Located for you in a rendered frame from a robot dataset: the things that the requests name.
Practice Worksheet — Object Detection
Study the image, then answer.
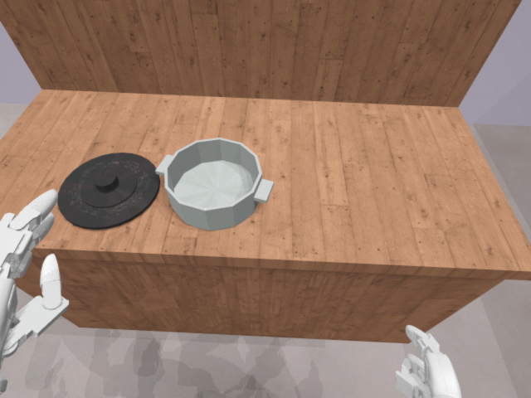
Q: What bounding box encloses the table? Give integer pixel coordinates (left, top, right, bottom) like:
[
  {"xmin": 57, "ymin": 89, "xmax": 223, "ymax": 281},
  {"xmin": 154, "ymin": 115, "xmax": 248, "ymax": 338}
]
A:
[{"xmin": 0, "ymin": 0, "xmax": 531, "ymax": 343}]

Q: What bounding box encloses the robot right hand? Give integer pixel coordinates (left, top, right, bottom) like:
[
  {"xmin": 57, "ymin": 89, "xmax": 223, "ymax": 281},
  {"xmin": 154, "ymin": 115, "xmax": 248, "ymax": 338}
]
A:
[{"xmin": 396, "ymin": 325, "xmax": 462, "ymax": 398}]

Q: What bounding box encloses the pot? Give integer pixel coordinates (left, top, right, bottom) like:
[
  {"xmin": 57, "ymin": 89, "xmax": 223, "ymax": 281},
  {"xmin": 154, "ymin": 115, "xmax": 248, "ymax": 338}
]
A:
[{"xmin": 155, "ymin": 138, "xmax": 274, "ymax": 231}]

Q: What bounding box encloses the lid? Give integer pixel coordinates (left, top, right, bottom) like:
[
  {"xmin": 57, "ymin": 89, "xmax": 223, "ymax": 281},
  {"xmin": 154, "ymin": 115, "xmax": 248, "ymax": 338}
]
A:
[{"xmin": 57, "ymin": 153, "xmax": 160, "ymax": 230}]

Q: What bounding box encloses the robot left hand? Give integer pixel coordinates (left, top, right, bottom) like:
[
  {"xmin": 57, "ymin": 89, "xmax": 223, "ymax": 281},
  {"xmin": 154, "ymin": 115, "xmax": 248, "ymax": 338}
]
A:
[{"xmin": 0, "ymin": 189, "xmax": 69, "ymax": 369}]

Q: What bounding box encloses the knob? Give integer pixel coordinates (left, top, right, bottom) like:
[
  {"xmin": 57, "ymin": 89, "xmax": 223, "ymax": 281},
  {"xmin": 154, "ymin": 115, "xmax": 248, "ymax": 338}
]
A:
[{"xmin": 94, "ymin": 170, "xmax": 119, "ymax": 192}]

